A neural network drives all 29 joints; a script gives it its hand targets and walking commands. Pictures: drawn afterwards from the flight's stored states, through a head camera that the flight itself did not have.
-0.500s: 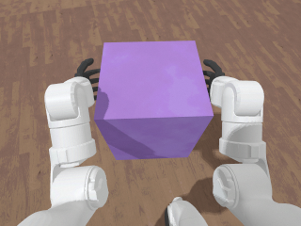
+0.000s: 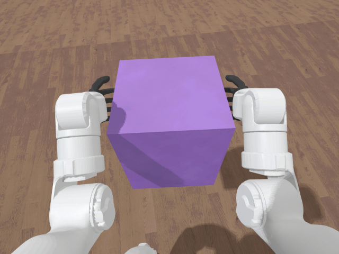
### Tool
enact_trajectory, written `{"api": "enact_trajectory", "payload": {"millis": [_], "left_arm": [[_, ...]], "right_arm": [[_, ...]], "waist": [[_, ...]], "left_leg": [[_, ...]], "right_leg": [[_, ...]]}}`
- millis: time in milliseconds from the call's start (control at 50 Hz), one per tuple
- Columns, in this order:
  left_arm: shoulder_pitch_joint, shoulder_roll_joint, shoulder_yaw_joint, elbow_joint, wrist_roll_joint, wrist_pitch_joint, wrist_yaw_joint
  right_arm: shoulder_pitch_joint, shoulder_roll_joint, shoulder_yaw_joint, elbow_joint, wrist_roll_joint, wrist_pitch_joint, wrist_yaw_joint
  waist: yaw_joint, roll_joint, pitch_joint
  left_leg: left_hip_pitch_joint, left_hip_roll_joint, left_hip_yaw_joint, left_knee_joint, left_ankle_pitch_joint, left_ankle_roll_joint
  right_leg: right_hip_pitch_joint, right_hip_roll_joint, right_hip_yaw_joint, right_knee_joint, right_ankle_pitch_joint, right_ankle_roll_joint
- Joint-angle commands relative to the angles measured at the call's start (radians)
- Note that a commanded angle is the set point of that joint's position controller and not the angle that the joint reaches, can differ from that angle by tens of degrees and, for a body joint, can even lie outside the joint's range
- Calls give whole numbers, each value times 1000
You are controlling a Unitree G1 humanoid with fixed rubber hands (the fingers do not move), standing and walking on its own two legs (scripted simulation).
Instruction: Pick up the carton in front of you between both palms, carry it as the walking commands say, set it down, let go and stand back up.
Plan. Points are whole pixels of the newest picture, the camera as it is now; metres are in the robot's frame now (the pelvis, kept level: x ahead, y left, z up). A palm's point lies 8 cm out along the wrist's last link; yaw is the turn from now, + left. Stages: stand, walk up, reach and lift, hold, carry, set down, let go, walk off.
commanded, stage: carry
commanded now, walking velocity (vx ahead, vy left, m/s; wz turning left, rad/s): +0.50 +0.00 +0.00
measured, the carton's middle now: (170, 127) +0.38 +0.01 +0.10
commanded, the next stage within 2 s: none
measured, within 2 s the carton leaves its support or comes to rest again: neither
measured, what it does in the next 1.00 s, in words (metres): climbs: right foot, then left foot 0.04 m higher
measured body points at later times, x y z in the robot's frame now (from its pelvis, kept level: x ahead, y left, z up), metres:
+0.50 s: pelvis +0.30 -0.04 +0.06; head +0.32 -0.04 +0.51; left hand +0.67 +0.14 +0.21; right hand +0.70 -0.16 +0.21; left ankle +0.24 +0.08 -0.55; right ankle +0.33 -0.11 -0.66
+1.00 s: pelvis +0.60 -0.01 +0.11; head +0.64 -0.01 +0.56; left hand +1.02 +0.11 +0.27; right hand +0.98 -0.20 +0.26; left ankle +0.59 +0.08 -0.62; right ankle +0.67 -0.12 -0.55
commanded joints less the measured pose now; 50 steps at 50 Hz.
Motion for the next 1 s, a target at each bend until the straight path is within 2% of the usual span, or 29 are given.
{"api": "enact_trajectory", "payload": {"millis": [0, 20, 40, 80, 140, 200, 260, 300, 320, 340, 360, 380, 400, 420, 460, 520, 580, 660, 680, 700, 720, 740, 760, 780, 800, 820, 860, 940, 980], "left_arm": [[-813, -1167, -578, -107, -426, 19, -251], [-796, -1145, -567, -120, -410, 20, -238], [-768, -1132, -555, -131, -393, 20, -223], [-723, -1091, -535, -166, -358, 22, -193], [-689, -1030, -525, -195, -307, 29, -158], [-647, -990, -527, -165, -267, 44, -149], [-629, -994, -535, -92, -262, 54, -163], [-612, -1016, -533, -16, -270, 50, -180], [-585, -1032, -526, 25, -281, 43, -190], [-589, -1024, -518, 43, -281, 31, -197], [-610, -1053, -516, 39, -298, 25, -204], [-656, -1086, -527, 2, -332, 26, -214], [-713, -1135, -564, -49, -383, 21, -224], [-782, -1172, -596, -104, -434, 15, -231], [-872, -1210, -630, -191, -504, 8, -237], [-888, -1213, -636, -233, -540, 9, -242], [-875, -1182, -629, -233, -539, 19, -240], [-799, -1140, -603, -137, -497, 35, -241], [-780, -1136, -594, -108, -485, 37, -243], [-767, -1135, -587, -82, -477, 38, -245], [-756, -1134, -578, -64, -457, 37, -247], [-762, -1139, -565, -57, -441, 40, -252], [-775, -1151, -565, -54, -431, 39, -255], [-785, -1159, -557, -62, -419, 33, -250], [-777, -1145, -544, -66, -401, 33, -242], [-763, -1144, -532, -74, -388, 31, -233], [-729, -1117, -517, -100, -358, 28, -208], [-702, -1054, -512, -143, -308, 31, -166], [-685, -1027, -516, -138, -289, 40, -158]], "right_arm": [[-758, 1038, 556, -134, 441, -34, 197], [-821, 1076, 592, -192, 492, -36, 203], [-872, 1095, 619, -251, 533, -37, 208], [-930, 1118, 645, -320, 596, -35, 215], [-926, 1094, 646, -358, 627, -21, 225], [-867, 1063, 630, -302, 604, -5, 231], [-815, 1051, 611, -201, 571, 3, 242], [-783, 1058, 598, -128, 548, 1, 248], [-786, 1048, 588, -102, 532, 0, 251], [-783, 1059, 572, -74, 523, 1, 255], [-802, 1057, 558, -72, 505, -5, 258], [-807, 1065, 550, -61, 491, -11, 253], [-785, 1055, 533, -71, 478, -16, 246], [-774, 1055, 522, -87, 465, -20, 235], [-754, 1038, 500, -119, 437, -23, 207], [-728, 993, 491, -148, 401, -26, 172], [-729, 948, 498, -162, 375, -19, 153], [-680, 930, 505, -94, 361, -1, 155], [-676, 936, 504, -69, 365, 1, 161], [-664, 947, 500, -41, 369, 0, 168], [-647, 951, 495, -18, 378, -4, 176], [-644, 945, 495, -16, 379, -12, 182], [-663, 975, 503, -25, 397, -20, 188], [-719, 1008, 526, -82, 425, -20, 197], [-780, 1056, 560, -132, 473, -24, 207], [-842, 1081, 583, -190, 514, -29, 215], [-929, 1128, 622, -264, 582, -32, 226], [-939, 1114, 629, -306, 627, -24, 236], [-905, 1090, 619, -283, 614, -15, 234]], "waist": [[-96, 215, -541], [-109, 87, -499], [-101, 50, -482], [-69, 93, -507], [-81, 136, -497], [-93, 165, -462], [-78, 198, -431], [4, 154, -488], [59, 95, -571], [75, -174, -654], [97, -271, -581], [83, -153, -523], [86, -30, -497], [75, 24, -479], [52, -10, -482], [53, -39, -465], [66, -52, -426], [65, -111, -383], [33, -118, -401], [-27, -90, -457], [-92, -49, -553], [-121, 204, -687], [-128, 369, -640], [-99, 248, -578], [-119, 112, -517], [-112, 56, -482], [-73, 85, -497], [-81, 144, -472], [-87, 166, -452]], "left_leg": [[894, 351, -775, -343, 205, 255], [831, 330, -669, -291, 355, 227], [785, 309, -590, -284, 373, 186], [747, 274, -498, -312, 253, 135], [746, 273, -435, -339, 239, 150], [686, 262, -331, -370, 293, 137], [601, 239, -220, -349, 387, 85], [480, 194, -100, -135, 610, 22], [334, 169, -62, 49, 531, -23], [64, 60, -54, 338, 210, -91], [-177, -51, -129, 531, -182, -97], [-253, 8, -190, 668, -178, -72], [-276, 31, -195, 714, -142, -67], [-281, 56, -200, 682, -101, -61], [-242, 73, -191, 600, -67, -54], [-263, 70, -145, 525, -70, -55], [-254, 92, -119, 323, -43, -70], [-5, 11, 27, 9, -20, -52], [135, -38, 75, -49, -20, -37], [354, -87, 118, -147, 55, -18], [650, -38, 21, -157, 70, 12], [902, 261, -543, -251, -167, 157], [952, 355, -883, -414, 39, 256], [938, 367, -805, -354, 164, 263], [863, 344, -699, -291, 325, 242], [805, 323, -614, -280, 379, 199], [748, 285, -508, -310, 248, 140], [716, 280, -409, -361, 198, 153], [648, 268, -324, -382, 237, 131]], "right_leg": [[-587, 94, 103, 634, 10, -28], [-616, 63, 100, 651, 40, -37], [-624, 41, 104, 610, 56, -44], [-579, 24, 93, 497, 87, -46], [-606, 28, 38, 357, 62, -40], [-517, 19, 0, 72, 126, -30], [-309, 90, -126, -168, 186, -40], [58, 157, -218, -302, 280, -66], [329, 80, -88, -295, 243, -98], [522, -219, 478, -407, 103, -234], [564, -276, 744, -521, 252, -323], [545, -282, 662, -465, 366, -320], [496, -261, 564, -413, 508, -303], [446, -234, 478, -406, 542, -264], [388, -196, 381, -437, 435, -211], [367, -199, 334, -479, 394, -230], [349, -193, 250, -512, 417, -236], [255, -154, 97, -490, 614, -181], [215, -146, 53, -415, 782, -159], [155, -119, -31, -260, 951, -119], [10, -92, -69, -78, 909, -65], [-252, -4, -57, 240, 563, 10], [-481, 157, 9, 466, -2, 14], [-591, 102, 91, 617, -6, -16], [-634, 69, 94, 650, 20, -30], [-647, 45, 97, 612, 33, -38], [-597, 23, 94, 495, 75, -45], [-602, 18, 25, 261, 73, -39], [-496, 13, 1, 58, 131, -33]]}}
